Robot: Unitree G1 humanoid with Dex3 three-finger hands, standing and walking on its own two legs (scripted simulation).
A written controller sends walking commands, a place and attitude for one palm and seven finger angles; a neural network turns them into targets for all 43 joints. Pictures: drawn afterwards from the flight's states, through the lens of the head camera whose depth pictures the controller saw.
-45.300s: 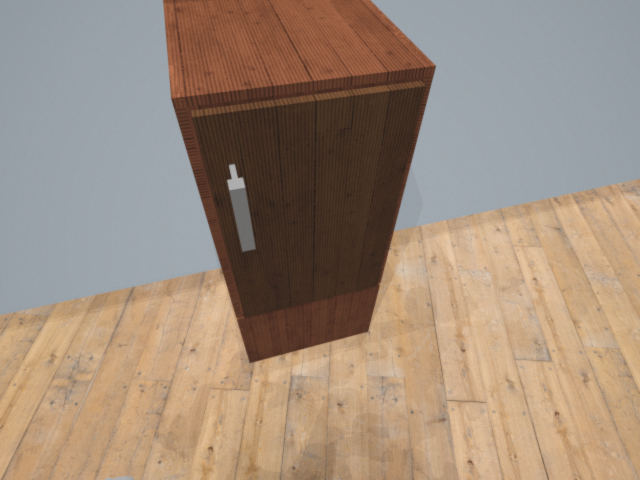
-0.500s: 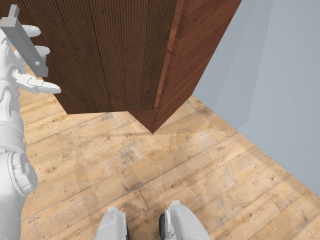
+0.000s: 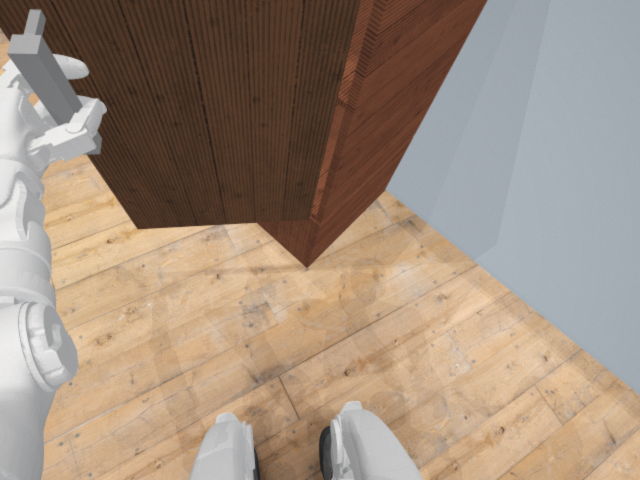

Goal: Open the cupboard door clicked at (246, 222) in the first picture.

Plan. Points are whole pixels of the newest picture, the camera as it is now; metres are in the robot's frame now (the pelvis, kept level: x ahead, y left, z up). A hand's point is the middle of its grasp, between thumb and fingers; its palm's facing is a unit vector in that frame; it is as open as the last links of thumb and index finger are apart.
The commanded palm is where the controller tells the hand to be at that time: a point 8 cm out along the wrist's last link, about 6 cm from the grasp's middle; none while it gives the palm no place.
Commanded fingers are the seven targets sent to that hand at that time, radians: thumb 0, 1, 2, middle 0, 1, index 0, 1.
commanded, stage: close the thumb around the handle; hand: left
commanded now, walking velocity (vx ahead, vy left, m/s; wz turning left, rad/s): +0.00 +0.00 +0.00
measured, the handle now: (65, 88) +0.56 +0.26 +0.07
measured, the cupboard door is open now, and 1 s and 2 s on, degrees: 49 76 98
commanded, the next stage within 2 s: pull the door open along its arc in 0.14 s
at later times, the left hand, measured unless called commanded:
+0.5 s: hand (81, 140) +0.49 +0.23 +0.06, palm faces +0.01 -1.00 +0.00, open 6.1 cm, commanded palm +0.44 +0.27 +0.07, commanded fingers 0.00 0.90 0.90 -0.40 -1.35 -0.40 -1.35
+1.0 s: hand (143, 236) +0.38 +0.16 +0.07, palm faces +0.45 -0.89 +0.04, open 6.3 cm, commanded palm +0.31 +0.19 +0.07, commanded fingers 0.00 0.90 0.90 -0.40 -1.35 -0.40 -1.35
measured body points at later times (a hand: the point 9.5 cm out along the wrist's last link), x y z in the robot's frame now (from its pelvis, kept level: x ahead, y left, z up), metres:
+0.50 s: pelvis +0.00 +0.00 +0.01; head +0.14 +0.03 +0.43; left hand +0.49 +0.28 +0.07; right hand +0.01 -0.26 -0.10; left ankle +0.01 +0.09 -0.66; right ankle +0.02 -0.13 -0.65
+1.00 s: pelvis +0.01 -0.01 +0.02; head +0.08 +0.00 +0.46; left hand +0.35 +0.20 +0.07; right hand +0.17 -0.24 -0.09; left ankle +0.01 +0.09 -0.66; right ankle +0.02 -0.13 -0.65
